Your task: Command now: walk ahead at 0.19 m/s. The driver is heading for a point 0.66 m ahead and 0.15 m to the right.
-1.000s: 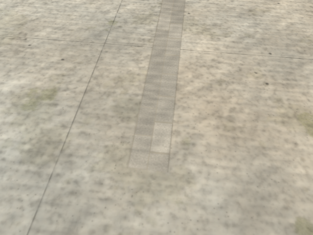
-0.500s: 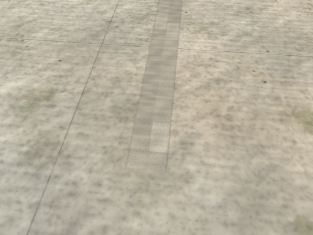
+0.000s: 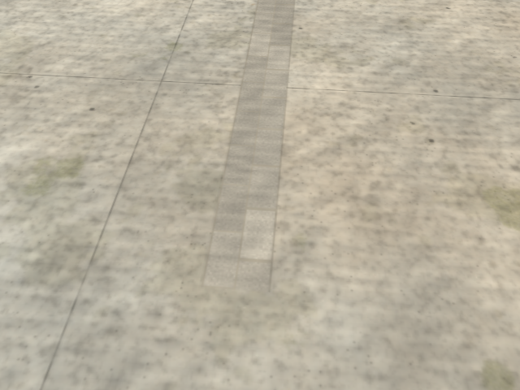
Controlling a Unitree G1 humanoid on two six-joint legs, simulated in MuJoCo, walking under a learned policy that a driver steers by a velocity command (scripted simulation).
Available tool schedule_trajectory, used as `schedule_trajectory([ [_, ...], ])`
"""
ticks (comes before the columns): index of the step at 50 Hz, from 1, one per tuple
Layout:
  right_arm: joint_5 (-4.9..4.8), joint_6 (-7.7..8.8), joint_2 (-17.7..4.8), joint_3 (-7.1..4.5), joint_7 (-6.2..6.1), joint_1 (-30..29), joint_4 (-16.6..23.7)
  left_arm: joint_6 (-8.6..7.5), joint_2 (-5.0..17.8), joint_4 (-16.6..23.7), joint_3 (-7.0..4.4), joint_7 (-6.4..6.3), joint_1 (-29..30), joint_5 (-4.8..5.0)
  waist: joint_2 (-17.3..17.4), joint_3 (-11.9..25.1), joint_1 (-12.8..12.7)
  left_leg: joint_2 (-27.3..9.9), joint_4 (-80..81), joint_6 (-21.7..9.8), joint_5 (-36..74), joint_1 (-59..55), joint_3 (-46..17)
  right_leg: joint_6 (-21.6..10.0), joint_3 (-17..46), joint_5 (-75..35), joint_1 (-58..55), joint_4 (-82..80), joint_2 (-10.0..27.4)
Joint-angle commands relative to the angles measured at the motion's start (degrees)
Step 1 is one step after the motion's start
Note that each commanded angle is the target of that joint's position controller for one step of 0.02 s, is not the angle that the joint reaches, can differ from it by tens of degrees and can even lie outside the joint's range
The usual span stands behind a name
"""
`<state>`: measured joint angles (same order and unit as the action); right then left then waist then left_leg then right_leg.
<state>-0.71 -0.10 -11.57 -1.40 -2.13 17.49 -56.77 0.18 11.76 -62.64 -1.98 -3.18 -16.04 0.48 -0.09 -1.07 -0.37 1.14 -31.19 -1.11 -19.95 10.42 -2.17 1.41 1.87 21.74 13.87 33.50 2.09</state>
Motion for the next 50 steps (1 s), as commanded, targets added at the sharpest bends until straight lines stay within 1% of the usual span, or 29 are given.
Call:
schedule_trajectory([
  [1,-0.93,1.35,-12.1,-2.97,-0.09,5.5,1.0,-2.44,2.3,3.7,-0.11,0.72,2.1,0.35,11.9,-8.7,2.4,-14.5,21.0,-10.6,-32.1,8.0,-22.2,-2.2,-5.2,5.1,9.2,10.4,-3.2],
  [2,-0.99,1.89,-12.1,-3.03,-0.05,4.1,1.4,-3.43,2.7,4.1,-0.22,1.35,1.9,0.76,12.1,-9.9,1.6,-17.1,22.5,-12.4,-30.5,8.9,-25.5,-3.5,-3.4,4.5,10.5,12.8,-1.4],
  [4,-1.41,2.54,-10.6,-2.64,0.26,-1.1,3.0,-4.98,2.6,3.6,-0.22,2.43,-1.3,1.49,10.7,-10.3,-1.8,-16.3,20.2,-10.9,-23.7,10.3,-22.1,-6.3,-2.7,5.8,6.1,4.5,0.0],
  [5,-1.9,2.43,-10.0,-2.44,0.44,-4.8,4.0,-5.45,2.6,1.4,-0.5,2.68,-6.7,1.37,8.4,-9.1,-4.8,-12.4,16.7,-8.4,-18.8,14.4,-16.0,-6.9,-4.2,0.6,-4.2,-5.2,-1.3],
  [6,-1.64,2.55,-8.5,-2.07,0.57,-6.0,4.7,-5.56,3.9,-0.9,-1.19,2.81,-11.5,0.63,3.7,-7.1,-6.0,-7.6,8.4,-5.9,-11.1,17.5,-9.7,-6.0,-2.4,-4.2,-12.2,-8.5,-1.8],
  [7,-0.6,3.11,-4.5,-0.91,0.96,-6.3,5.4,-5.54,7.8,-2.3,-2.3,2.66,-18.9,0.26,-9.0,-2.3,-7.7,-1.4,-11.9,-2.1,-4.9,22.8,-0.1,-8.0,13.3,0.6,-20.2,-15.9,8.5],
  [8,-1.27,4.12,-4.4,-1.14,0.57,-6.5,7.9,-6.21,14.2,-2.2,-3.26,3.69,-23.2,-0.15,-19.5,-1.4,-7.5,3.2,-25.0,-1.1,-11.9,32.9,1.1,-15.7,38.0,10.0,-22.5,-25.5,19.7],
  [9,-2.35,4.84,-6.5,-1.58,0.66,-6.1,7.5,-7.01,10.9,-0.8,-2.02,3.82,-17.6,-0.72,-11.8,-5.3,-4.4,-0.8,-34.4,-2.1,-10.6,36.0,-3.5,-17.5,40.6,14.1,-18.2,-26.5,21.8],
  [10,-2.62,5.42,-6.7,-1.57,1.26,-5.4,6.8,-7.4,7.7,1.0,-1.2,3.76,-13.0,-0.22,-7.2,-8.4,-2.7,-3.5,-36.9,-3.2,-4.1,38.5,-4.2,-15.7,33.2,12.8,-16.7,-26.2,19.3],
  [12,-1.27,6.1,-7.7,-2.3,1.7,-6.0,5.7,-7.29,6.5,2.5,-0.56,4.12,-9.4,0.08,-4.6,-7.7,-1.5,-6.5,-33.0,-3.6,5.3,37.9,-2.1,-11.5,20.5,-0.3,-17.1,-26.5,14.0],
  [14,-0.66,6.02,-7.2,-2.64,2.56,-7.7,5.7,-6.49,3.7,1.8,0.37,3.85,-12.6,-0.44,-5.8,-5.3,-2.3,-7.2,-29.3,-2.6,9.9,34.9,0.5,-9.7,11.6,-14.9,-18.1,-25.9,10.3],
  [16,-0.59,5.52,-5.0,-2.17,3.07,-10.6,6.7,-5.86,4.7,1.6,0.42,3.15,-15.1,-0.64,-5.5,-4.6,-2.9,-6.9,-25.3,-1.1,12.4,35.2,2.4,-10.4,7.8,-23.7,-18.5,-25.7,9.4],
  [19,-0.67,5.38,-3.1,-1.09,3.33,-19.2,10.1,-5.26,7.0,2.7,0.26,2.21,-14.6,-0.91,-4.5,-6.3,-4.1,-5.4,-12.9,0.5,17.6,31.8,4.1,-10.7,4.5,-24.9,-13.7,-27.7,8.5],
  [23,-1.19,5.51,-4.2,-0.61,4.18,-25.4,12.5,-5.29,8.5,2.3,-0.33,1.85,-16.6,-0.05,-5.6,-8.5,-4.6,-3.8,-3.4,-0.1,21.8,26.9,5.0,-11.3,2.9,-24.5,-13.0,-29.2,10.1],
  [26,-1.19,6.05,-6.0,-0.93,4.97,-26.3,13.8,-4.89,9.3,2.3,-1.02,1.75,-15.6,0.41,-5.5,-7.8,-2.4,-3.3,0.3,-2.6,19.8,24.7,4.2,-10.3,1.8,-32.7,-18.4,-25.7,12.4],
  [28,-1.05,6.24,-8.9,-2.3,4.92,-20.2,12.5,-4.29,10.8,3.0,-1.68,1.77,-13.8,-0.03,-7.5,-2.0,1.8,-0.3,0.1,-4.7,16.8,14.6,6.0,-9.0,0.5,-53.2,-20.7,-17.0,12.6],
  [29,-1.25,6.09,-11.1,-3.67,4.53,-10.9,9.7,-3.73,10.7,3.5,-1.67,1.81,-12.6,-0.46,-7.7,3.7,6.5,1.6,0.3,-6.3,16.6,3.3,7.1,-7.8,-1.2,-60.8,-19.0,-6.6,10.7],
  [30,-1.22,5.72,-13.7,-4.87,3.89,-0.2,6.8,-3.61,10.1,4.7,-1.25,1.97,-11.4,-0.92,-6.7,10.2,11.1,-2.6,-1.0,-8.7,16.1,-13.6,2.2,-6.0,-1.8,-54.1,-8.6,7.3,8.6],
  [31,0.38,5.3,-19.1,-6.19,3.5,8.4,5.0,-4.56,2.8,5.7,0.71,2.84,-18.1,-0.94,7.2,20.9,8.9,-18.8,2.0,-18.1,2.9,-37.2,-24.6,-2.2,-3.4,-25.7,14.8,31.7,-1.2],
  [32,0.17,5.07,-15.4,-4.83,3.66,7.7,4.4,-6.38,2.0,4.7,1.08,3.27,-17.5,0.09,12.3,25.0,8.4,-23.9,14.2,-19.8,-3.5,-36.8,-43.1,-2.6,4.9,8.8,21.6,43.5,-5.5],
  [33,-0.19,5.41,-11.9,-3.7,3.76,1.6,4.9,-7.5,6.9,7.0,-0.45,3.45,-11.6,2.22,10.3,14.0,7.1,-22.1,16.2,-16.3,-4.8,-27.4,-35.6,-4.1,6.4,6.9,27.1,47.7,-2.0],
  [34,-0.14,5.78,-9.6,-2.97,3.78,-4.2,6.1,-7.84,8.4,8.5,-0.8,3.1,-6.9,3.02,5.6,7.2,5.1,-20.6,17.6,-14.1,0.3,-16.8,-25.8,-4.9,4.5,1.7,26.5,46.2,1.3],
  [35,0.38,6.36,-7.5,-2.37,4.18,-8.0,6.3,-7.47,8.1,8.8,-1.19,2.48,-5.1,2.56,1.8,3.2,2.8,-18.4,19.6,-12.5,6.4,-7.7,-18.5,-5.0,3.7,-2.6,23.7,42.5,3.7],
  [37,1.22,7.23,-5.3,-1.86,4.56,-10.4,5.4,-5.3,5.5,7.9,-1.63,1.93,-8.0,1.74,4.6,1.6,-0.9,-14.5,22.7,-10.1,10.6,1.2,-9.0,-5.1,4.4,-6.3,16.4,37.3,6.3],
  [38,1.25,7.43,-5.3,-1.91,4.5,-9.6,4.5,-4.42,4.2,7.7,-1.61,1.89,-8.9,1.76,4.8,0.7,-1.3,-13.9,23.8,-10.2,12.0,3.4,-6.2,-5.0,4.2,-6.6,15.6,36.5,6.4],
  [40,1.42,7.8,-6.9,-2.22,3.96,-8.0,3.1,-3.45,4.5,9.3,-1.94,1.68,-6.5,1.47,4.7,-1.6,-1.8,-13.8,25.8,-10.8,14.8,5.1,-2.3,-4.4,4.5,-9.8,19.1,34.2,6.6],
  [44,1.79,7.73,-9.0,-2.41,2.32,-5.3,2.1,-4.02,5.6,13.0,-2.41,2.33,1.6,0.81,2.4,-3.0,-0.3,-13.4,26.4,-10.1,20.4,0.8,3.2,-3.3,5.5,-22.3,26.1,21.7,5.6],
  [47,1.35,7.39,-10.5,-2.38,1.44,-3.3,2.0,-4.53,4.3,15.4,-1.65,3.67,8.3,0.53,1.4,-3.6,2.0,-13.1,26.8,-8.8,22.7,-2.1,7.5,-3.2,0.9,-28.8,24.8,11.0,4.7],
  [50,0.68,6.24,-11.5,-2.58,1.05,1.3,0.8,-4.55,3.5,18.7,-0.9,4.97,14.4,0.58,0.3,-5.1,4.5,-15.2,24.6,-8.5,25.4,-10.4,9.2,-3.9,-1.3,-27.5,28.4,5.3,4.2],
])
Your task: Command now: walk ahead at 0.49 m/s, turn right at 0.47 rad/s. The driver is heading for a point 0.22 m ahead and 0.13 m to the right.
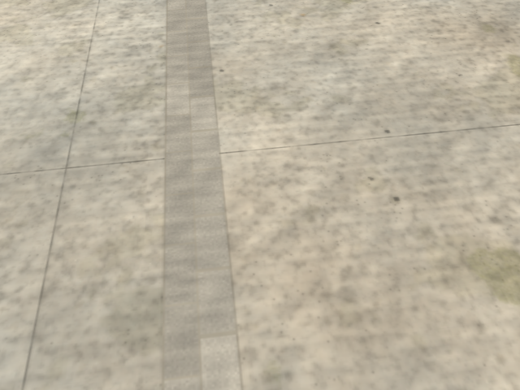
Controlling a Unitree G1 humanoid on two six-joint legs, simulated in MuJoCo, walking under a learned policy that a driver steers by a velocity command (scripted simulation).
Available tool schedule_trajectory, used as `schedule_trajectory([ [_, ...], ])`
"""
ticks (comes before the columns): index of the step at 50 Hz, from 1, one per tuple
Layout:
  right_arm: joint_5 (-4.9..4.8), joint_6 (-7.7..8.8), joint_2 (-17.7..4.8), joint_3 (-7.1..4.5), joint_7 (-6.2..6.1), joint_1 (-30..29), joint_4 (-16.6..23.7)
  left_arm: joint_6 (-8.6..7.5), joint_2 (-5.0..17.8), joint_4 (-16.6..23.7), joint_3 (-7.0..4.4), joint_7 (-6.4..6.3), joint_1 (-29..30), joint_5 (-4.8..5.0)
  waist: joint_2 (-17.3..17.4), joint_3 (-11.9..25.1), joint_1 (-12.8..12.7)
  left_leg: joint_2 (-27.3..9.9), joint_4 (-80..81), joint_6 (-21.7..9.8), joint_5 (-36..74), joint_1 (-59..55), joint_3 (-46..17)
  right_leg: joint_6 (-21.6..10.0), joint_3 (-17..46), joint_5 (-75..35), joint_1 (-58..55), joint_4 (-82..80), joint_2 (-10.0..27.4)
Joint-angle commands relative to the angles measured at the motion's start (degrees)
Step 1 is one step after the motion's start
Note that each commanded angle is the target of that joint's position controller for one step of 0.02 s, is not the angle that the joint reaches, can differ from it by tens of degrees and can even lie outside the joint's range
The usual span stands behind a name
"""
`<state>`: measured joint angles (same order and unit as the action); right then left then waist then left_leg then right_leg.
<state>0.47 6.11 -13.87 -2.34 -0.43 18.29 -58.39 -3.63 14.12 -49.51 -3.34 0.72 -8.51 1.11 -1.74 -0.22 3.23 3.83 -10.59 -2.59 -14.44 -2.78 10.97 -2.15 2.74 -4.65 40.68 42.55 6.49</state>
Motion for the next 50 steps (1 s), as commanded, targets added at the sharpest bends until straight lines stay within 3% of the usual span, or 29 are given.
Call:
schedule_trajectory([
  [1,-0.69,-0.57,-9.4,-1.76,-0.68,1.6,2.1,-0.72,1.2,6.7,0.56,1.54,8.3,-0.01,1.8,-6.2,1.3,-18.8,2.5,-6.9,21.6,-0.4,-3.5,-0.7,-2.9,0.9,3.0,-4.9,-0.4],
  [3,-0.87,-2.07,-9.9,-1.82,-0.85,1.7,2.0,-0.86,1.4,8.7,0.52,2.45,9.3,-0.44,2.5,-6.2,0.3,-19.4,-3.4,-6.1,36.5,-2.5,-2.3,-1.9,-5.5,6.7,0.5,-7.8,-2.7],
  [4,-0.92,-2.7,-10.6,-1.95,-1.07,1.3,2.3,-0.96,2.4,9.0,0.1,2.81,7.6,-0.66,4.3,-4.2,-1.1,-19.3,-7.7,-5.3,48.0,-3.1,-1.9,-2.7,-7.2,9.3,-3.8,-8.1,-4.8],
  [5,-0.9,-3.23,-11.2,-2.05,-1.31,0.6,2.7,-1.15,4.1,8.3,-0.7,3.05,2.9,-0.71,6.1,-0.7,-3.7,-18.8,-14.0,-4.4,56.6,-3.2,-1.7,-3.6,-8.4,10.4,-10.2,-8.5,-7.2],
  [6,-0.91,-3.65,-11.3,-1.97,-1.4,-0.6,3.3,-1.4,6.8,6.2,-2.1,2.96,-5.4,-0.59,6.1,3.9,-8.0,-16.9,-23.8,-2.7,57.6,-1.3,-0.8,-5.1,-8.5,5.6,-20.9,-12.7,-9.4],
  [7,-0.65,-3.22,-11.0,-1.62,-1.31,-0.3,4.2,-1.21,11.1,4.9,-3.65,1.96,-11.4,-0.9,3.3,8.5,-10.8,-13.7,-36.6,0.2,45.9,7.7,0.1,-7.3,-3.3,-10.4,-35.3,-14.5,-6.3],
  [8,2.08,-1.88,-4.1,0.53,-0.23,5.7,5.6,-0.44,16.6,4.5,-4.13,0.59,-13.8,-2.21,-12.5,17.5,-6.3,-5.0,-59.5,3.8,-10.9,29.5,-0.1,-16.4,16.9,-43.8,-59.0,-6.7,10.8],
  [9,-0.46,-0.35,-5.0,0.96,1.04,9.8,3.2,-0.39,13.3,4.8,-2.91,0.67,-17.0,-2.4,-10.1,31.8,-7.6,-0.6,-72.1,4.6,-27.4,35.6,-14.2,-25.7,34.2,-43.7,-67.4,-12.2,19.9],
  [10,-2.89,0.02,-9.7,-0.66,1.39,3.4,4.0,0.02,10.7,5.2,-2.35,0.64,-14.5,-2.24,-3.3,27.1,-9.4,-4.4,-72.1,3.8,-23.2,36.8,-17.9,-22.1,25.7,-39.9,-61.2,-14.5,15.8],
  [11,-3.22,-0.15,-8.6,-0.38,0.98,-2.2,6.2,-0.05,9.0,5.7,-1.88,0.46,-8.7,-1.04,-1.2,17.3,-7.8,-7.1,-67.5,3.5,-18.7,40.1,-15.7,-18.6,18.4,-32.7,-52.4,-16.4,12.9],
  [12,-2.24,-0.8,-7.8,-0.48,0.18,-4.7,6.1,-0.22,6.9,6.2,-1.09,0.34,-4.4,-0.75,2.9,10.8,-6.0,-9.0,-63.1,3.9,-15.8,38.9,-14.7,-16.3,14.3,-28.2,-42.6,-19.5,10.5],
  [13,-1.62,-1.91,-7.9,-0.87,-0.48,-4.1,5.8,-0.36,5.7,6.4,-0.66,0.21,-1.6,-1.22,2.8,8.3,-3.6,-10.3,-59.6,4.1,-13.4,34.1,-14.8,-15.1,11.3,-25.2,-34.8,-22.1,8.9],
  [14,-1.33,-3.09,-7.0,-0.88,-0.84,-2.5,5.4,-0.47,6.0,6.4,-0.68,0.4,-0.2,-2.14,1.6,7.3,-1.9,-10.3,-56.9,4.4,-11.6,28.9,-14.5,-14.6,9.0,-24.1,-28.9,-24.1,7.7],
  [16,-0.92,-4.37,-4.6,-0.48,-1.54,0.1,4.7,-0.97,6.3,5.9,-0.76,0.61,1.6,-2.76,-0.2,6.9,0.1,-9.7,-48.8,5.3,-9.6,23.9,-13.4,-14.5,4.6,-26.2,-23.5,-25.4,5.9],
  [19,-0.42,-5.05,-4.6,-0.41,-2.03,-1.9,4.7,-0.46,6.9,4.9,-0.84,-0.18,2.2,-2.67,-2.7,8.7,-0.3,-9.1,-37.7,5.9,-3.1,21.0,-12.9,-13.4,1.9,-21.9,-23.7,-25.7,4.6],
  [21,-0.59,-5.67,-5.5,-0.76,-2.03,-4.1,4.9,0.31,7.2,4.0,-0.72,-0.64,1.7,-2.5,-3.6,8.7,-1.2,-8.7,-33.4,5.9,0.8,19.6,-12.7,-12.5,2.3,-10.4,-23.7,-26.9,4.4],
  [24,-0.5,-6.12,-5.9,-1.12,-1.95,-6.9,5.1,1.14,6.0,2.7,-0.09,-0.98,1.9,-2.2,-4.1,5.4,-1.8,-8.2,-26.2,4.9,2.1,17.4,-12.3,-10.5,4.0,9.6,-22.0,-27.6,3.8],
  [26,0.53,-5.72,-5.7,-1.11,-1.73,-7.0,4.7,1.39,4.3,1.5,0.63,-1.0,1.0,-1.55,-2.7,3.1,-0.9,-7.7,-15.8,3.3,8.2,12.8,-11.8,-6.6,3.8,20.4,-20.4,-25.6,1.0],
  [27,1.08,-5.41,-7.3,-1.31,-1.75,-6.8,4.8,1.3,3.1,0.7,1.06,-0.98,-1.1,-2.0,-0.4,2.7,-1.7,-10.9,-13.6,2.2,13.3,10.7,-15.3,-4.0,3.4,23.5,-19.6,-23.4,-1.0],
  [28,0.65,-5.33,-11.2,-1.97,-1.98,-7.7,5.1,1.1,3.5,0.2,0.75,-0.88,-4.5,-2.55,6.1,1.9,-5.2,-14.0,-14.2,0.2,17.5,10.6,-17.6,-1.8,0.7,26.0,-18.5,-20.2,-5.0],
  [29,-0.1,-5.35,-9.8,-1.92,-1.73,-9.2,4.1,1.41,2.3,0.0,0.96,-1.22,-5.1,-2.38,11.6,1.9,-6.3,-13.3,-12.0,-1.4,4.9,17.3,-18.1,-0.3,-2.7,23.3,-23.7,-19.9,-7.2],
  [30,-0.25,-5.11,-6.9,-1.35,-1.36,-10.3,4.2,1.81,3.8,-0.2,0.71,-1.56,-2.6,-2.29,9.6,0.2,-4.9,-11.5,-10.5,-0.4,-1.2,21.2,-17.4,0.2,-2.8,20.3,-27.1,-19.0,-6.8],
  [31,0.05,-4.8,-6.0,-1.06,-1.26,-10.6,4.0,2.21,4.6,-0.1,0.4,-1.86,-1.2,-1.9,8.1,0.1,-4.4,-10.5,-10.5,1.0,-1.0,21.9,-16.2,-0.1,-2.5,18.2,-28.1,-18.6,-6.3],
  [34,-0.2,-3.91,-6.4,-1.06,-1.26,-9.1,2.5,2.75,4.7,-1.3,0.25,-2.03,-1.6,-1.93,5.9,1.3,-3.6,-8.9,-13.1,2.1,7.3,17.7,-14.3,-0.8,-1.5,13.0,-28.3,-18.5,-5.3],
  [38,-0.5,-4.17,-6.1,-0.96,-1.56,-8.1,1.0,2.53,4.3,-2.8,0.14,-1.95,-1.4,-1.46,4.0,2.7,-2.8,-8.4,-15.1,1.3,13.7,14.5,-13.6,-0.6,-1.7,8.0,-29.0,-17.6,-5.0],
  [50,-0.53,-5.38,-5.2,-0.87,-1.73,-8.7,-1.4,3.35,4.3,-7.3,0.04,-2.73,-2.8,-1.25,1.9,1.0,-2.9,-7.0,-15.1,1.3,14.1,13.6,-12.4,0.1,-1.8,6.4,-30.4,-17.6,-4.6],
])
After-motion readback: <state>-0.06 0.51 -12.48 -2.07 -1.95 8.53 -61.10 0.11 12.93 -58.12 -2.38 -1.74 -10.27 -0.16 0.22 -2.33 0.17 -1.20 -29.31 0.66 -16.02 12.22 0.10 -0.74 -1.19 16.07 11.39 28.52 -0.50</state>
